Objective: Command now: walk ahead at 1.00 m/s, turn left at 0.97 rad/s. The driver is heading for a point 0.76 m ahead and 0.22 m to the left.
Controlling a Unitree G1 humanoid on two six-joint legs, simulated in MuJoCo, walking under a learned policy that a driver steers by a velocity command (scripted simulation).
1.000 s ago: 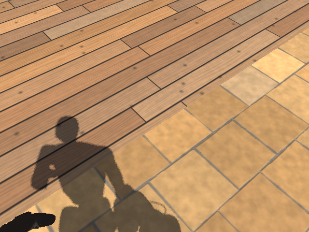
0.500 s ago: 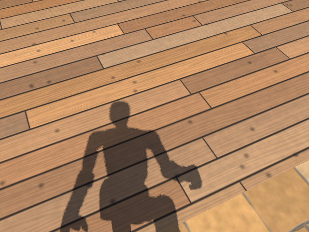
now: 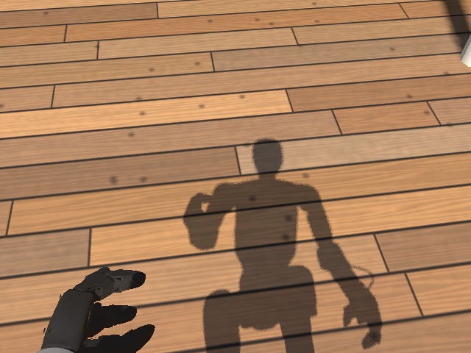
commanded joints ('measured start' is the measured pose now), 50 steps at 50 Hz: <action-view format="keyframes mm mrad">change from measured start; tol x32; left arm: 1 203 197 79 -9 -15 -21 28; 3 637 298 125 80 18 -28 68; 50 329 64 75 91 -22 -7 18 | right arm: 1 -101 -229 -54 -73 -11 -17 -4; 20 -579 -10 77 -320 -33 59 100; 26 -8 -182 -26 -109 -16 44 17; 50 -57 -68 26 -59 -15 19 -33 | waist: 1 204 54 -171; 4 203 -482 -476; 7 206 -28 -122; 19 160 -25 131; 28 3 97 -336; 36 199 -79 91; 50 163 -26 -258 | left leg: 1 -190 161 -123 274 922 -4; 4 -767 -9 112 1086 -128 -47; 17 -846 247 336 713 404 -62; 24 -343 49 485 444 219 68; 28 388 409 -476 60 75 348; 36 -459 180 2 -86 786 160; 44 -154 164 50 262 1060 -57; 45 -170 126 79 475 949 -83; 47 -564 -87 132 1173 -271 -157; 50 -636 64 135 1067 -73 -163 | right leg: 1 548 95 -46 -28 -131 -28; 5 967 -382 832 -314 -990 -185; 19 573 -131 -332 -456 246 -46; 24 710 -207 -351 88 1122 -39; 25 573 -211 -326 383 996 -58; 27 -93 71 -253 1105 -553 9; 28 -233 67 -33 1145 -486 6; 44 474 109 -108 -52 155 -82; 47 1086 -456 453 64 1254 -362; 50 719 -275 260 -105 666 -302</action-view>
